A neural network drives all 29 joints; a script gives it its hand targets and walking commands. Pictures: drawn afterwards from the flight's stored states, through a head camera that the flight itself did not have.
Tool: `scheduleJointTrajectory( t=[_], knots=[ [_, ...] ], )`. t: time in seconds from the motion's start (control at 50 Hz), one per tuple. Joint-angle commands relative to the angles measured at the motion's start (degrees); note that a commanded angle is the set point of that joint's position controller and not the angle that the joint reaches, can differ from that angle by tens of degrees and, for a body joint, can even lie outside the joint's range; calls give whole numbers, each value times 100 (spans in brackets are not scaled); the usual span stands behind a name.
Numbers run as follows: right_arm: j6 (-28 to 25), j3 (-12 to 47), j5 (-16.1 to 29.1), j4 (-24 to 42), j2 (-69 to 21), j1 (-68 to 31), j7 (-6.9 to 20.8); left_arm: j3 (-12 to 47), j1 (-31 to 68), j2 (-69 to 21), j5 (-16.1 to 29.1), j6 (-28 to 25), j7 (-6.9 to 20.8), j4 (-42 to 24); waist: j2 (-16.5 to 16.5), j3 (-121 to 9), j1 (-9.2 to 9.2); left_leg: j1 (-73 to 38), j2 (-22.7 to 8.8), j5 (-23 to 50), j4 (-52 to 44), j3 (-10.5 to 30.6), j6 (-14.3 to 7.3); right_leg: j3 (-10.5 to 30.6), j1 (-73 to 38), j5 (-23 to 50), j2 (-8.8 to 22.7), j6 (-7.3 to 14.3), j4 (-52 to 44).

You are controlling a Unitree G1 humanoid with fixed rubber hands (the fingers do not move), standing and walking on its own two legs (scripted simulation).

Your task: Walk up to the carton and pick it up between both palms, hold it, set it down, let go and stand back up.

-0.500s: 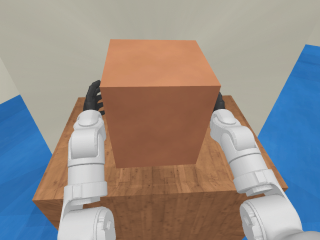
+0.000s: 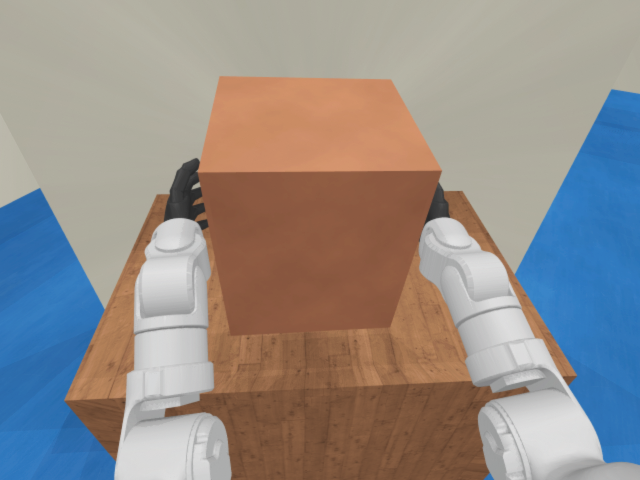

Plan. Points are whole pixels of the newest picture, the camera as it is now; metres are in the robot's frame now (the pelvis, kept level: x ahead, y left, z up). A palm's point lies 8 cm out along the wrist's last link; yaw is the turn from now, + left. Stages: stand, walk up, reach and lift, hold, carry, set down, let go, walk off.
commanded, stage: hold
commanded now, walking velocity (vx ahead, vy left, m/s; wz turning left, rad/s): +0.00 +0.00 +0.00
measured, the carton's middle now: (309, 209) +0.38 +0.01 +0.19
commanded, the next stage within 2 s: none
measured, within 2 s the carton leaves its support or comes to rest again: neither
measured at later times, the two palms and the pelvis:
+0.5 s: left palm (186, 225) +0.36 +0.16 +0.19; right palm (432, 223) +0.35 -0.14 +0.18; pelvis +0.00 +0.00 +0.00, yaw +0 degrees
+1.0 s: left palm (185, 225) +0.36 +0.16 +0.19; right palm (431, 224) +0.35 -0.14 +0.18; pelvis +0.00 +0.00 +0.00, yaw +0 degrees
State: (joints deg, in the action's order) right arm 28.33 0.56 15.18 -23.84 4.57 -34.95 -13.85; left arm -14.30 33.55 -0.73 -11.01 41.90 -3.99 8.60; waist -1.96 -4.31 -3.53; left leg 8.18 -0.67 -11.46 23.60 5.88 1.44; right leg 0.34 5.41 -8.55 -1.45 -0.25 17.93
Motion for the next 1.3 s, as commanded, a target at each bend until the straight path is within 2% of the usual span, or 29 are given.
scheduleJointTrajectory(
  t=[0.0,0.02,0.04,0.08,0.18,0.22,0.24,0.26,0.36,0.38,0.46,0.5,0.54,0.62,0.66,0.7,0.76,0.78,0.84,0.86,0.9,0.92,0.96,0.98,1.0,1.04,1.14,1.22,1.28],
  knots=[
    [-490,2472,679,2300,-3934,-5588,719,3564,4529,-3812,1069,-462,914,-922,391,-2375,-53,-760,373,1329,-271,-353,95,-187,-713,973,-306,-191,-186],
    [-493,2566,759,2388,-4000,-5468,711,3658,4581,-3810,1092,-485,908,-1228,433,-2599,-44,-906,358,1585,-180,-342,131,-201,-749,1206,-325,-203,-97],
    [-484,2464,735,2330,-3942,-5477,712,3683,4627,-3863,1119,-479,882,-1156,538,-2571,-58,-932,352,1559,-190,-310,163,-183,-677,1126,-328,-163,-135],
    [-527,2514,757,2454,-3949,-5686,760,3652,4683,-3904,1136,-519,841,-1094,422,-2566,24,-873,347,1441,-193,-326,134,-200,-550,956,-348,-157,-139],
    [-499,2461,697,2309,-3929,-5561,743,3693,4620,-3883,1166,-466,859,-1064,416,-2512,-89,-847,312,1341,-242,-324,156,-194,-653,933,-339,-167,-132],
    [-505,2460,730,2348,-3923,-5682,751,3625,4522,-3894,1126,-459,842,-917,409,-2469,-23,-822,334,1395,-228,-319,139,-190,-615,961,-325,-172,-142],
    [-517,2533,800,2412,-4008,-5485,724,3733,4622,-3931,1183,-489,848,-1234,469,-2614,-83,-893,345,1597,-163,-327,152,-164,-738,1215,-332,-190,-93],
    [-521,2595,803,2541,-3972,-5539,714,3720,4411,-3909,1151,-479,844,-1179,383,-2617,-24,-915,342,1751,-152,-309,146,-169,-816,1381,-356,-190,-90],
    [-462,2536,749,2283,-3918,-5420,693,3545,4396,-3767,998,-431,900,-1040,441,-2398,4,-820,373,1525,-200,-340,113,-155,-736,1149,-310,-193,-138],
    [-480,2560,777,2439,-3963,-5445,694,3680,4657,-3800,1087,-477,894,-1285,481,-2527,-54,-878,385,1554,-171,-335,141,-175,-735,1166,-319,-199,-107],
    [-484,2595,756,2461,-4038,-5594,703,3639,4501,-3834,1136,-486,886,-1108,291,-2511,16,-813,344,1516,-210,-336,102,-164,-707,1161,-350,-196,-125],
    [-528,2651,826,2717,-4065,-5542,675,3852,4702,-3924,1284,-542,872,-1427,477,-2822,-89,-936,384,1678,-119,-351,151,-158,-797,1354,-333,-208,-88],
    [-474,2594,786,2564,-3882,-5578,680,3817,4379,-3911,1166,-457,844,-1070,465,-2520,-56,-976,342,1763,-127,-278,170,-165,-624,1306,-358,-183,-109],
    [-407,2418,679,2129,-3907,-5347,666,3441,4507,-3660,973,-429,947,-1038,377,-2226,-43,-797,347,1320,-265,-351,96,-150,-685,956,-284,-196,-177],
    [-464,2514,730,2276,-3974,-5345,682,3656,4696,-3749,1121,-495,912,-1347,478,-2468,-72,-843,339,1508,-220,-323,147,-184,-767,1175,-315,-201,-89],
    [-504,2564,753,2613,-3912,-5620,669,3792,4469,-3861,1176,-477,886,-1107,455,-2591,-39,-908,360,1668,-146,-312,169,-180,-693,1315,-331,-203,-95],
    [-486,2534,756,2466,-3974,-5488,698,3785,4651,-3904,1211,-513,847,-1357,521,-2608,-88,-998,343,1715,-134,-300,184,-172,-635,1276,-350,-178,-90],
    [-470,2615,772,2484,-3909,-5493,715,3713,4484,-3818,1136,-478,850,-1179,454,-2506,10,-922,341,1665,-152,-321,155,-177,-656,1175,-378,-159,-112],
    [-479,2564,751,2497,-3916,-5418,688,3657,4381,-3788,1090,-441,886,-1161,399,-2383,-45,-849,362,1565,-191,-315,131,-192,-718,1168,-348,-181,-124],
    [-463,2595,771,2463,-3910,-5507,697,3567,4356,-3783,1056,-414,906,-987,296,-2332,42,-843,333,1496,-201,-324,103,-168,-662,1058,-337,-188,-144],
    [-474,2426,638,2146,-3897,-5575,727,3514,4542,-3759,1025,-439,913,-809,383,-2301,9,-736,357,1190,-279,-369,100,-175,-552,748,-282,-188,-200],
    [-482,2422,687,2225,-3982,-5569,730,3465,4676,-3725,1060,-456,924,-1012,283,-2329,12,-707,348,1251,-273,-353,86,-179,-672,834,-306,-185,-165],
    [-538,2560,757,2483,-4048,-5735,727,3641,4678,-3855,1156,-501,902,-1113,400,-2650,10,-797,353,1378,-223,-350,102,-171,-735,1017,-299,-204,-127],
    [-548,2533,736,2611,-4018,-5850,700,3736,4614,-3929,1219,-501,895,-903,373,-2672,-18,-779,377,1380,-180,-352,126,-175,-696,1039,-311,-210,-131],
    [-538,2576,722,2539,-4049,-5739,707,3832,4877,-3915,1245,-549,860,-1219,469,-2816,-78,-908,357,1424,-166,-297,132,-193,-650,1106,-325,-202,-106],
    [-503,2575,747,2540,-4009,-5625,703,3769,4637,-3886,1242,-528,839,-1068,409,-2710,-35,-898,354,1521,-143,-304,123,-177,-622,1128,-342,-196,-114],
    [-444,2341,654,1882,-3874,-5487,736,3365,4586,-3696,921,-430,901,-755,468,-2171,3,-712,351,1151,-291,-361,114,-181,-553,688,-301,-149,-191],
    [-555,2508,712,2266,-3996,-5653,733,3832,4812,-4001,1242,-553,856,-1167,538,-2732,-115,-911,329,1588,-148,-313,199,-208,-656,1220,-354,-165,-62],
    [-533,2430,696,2265,-4002,-5679,720,3589,4552,-3900,1094,-493,862,-841,482,-2496,-24,-831,358,1472,-212,-356,129,-171,-613,1067,-312,-169,-164]
  ],
)
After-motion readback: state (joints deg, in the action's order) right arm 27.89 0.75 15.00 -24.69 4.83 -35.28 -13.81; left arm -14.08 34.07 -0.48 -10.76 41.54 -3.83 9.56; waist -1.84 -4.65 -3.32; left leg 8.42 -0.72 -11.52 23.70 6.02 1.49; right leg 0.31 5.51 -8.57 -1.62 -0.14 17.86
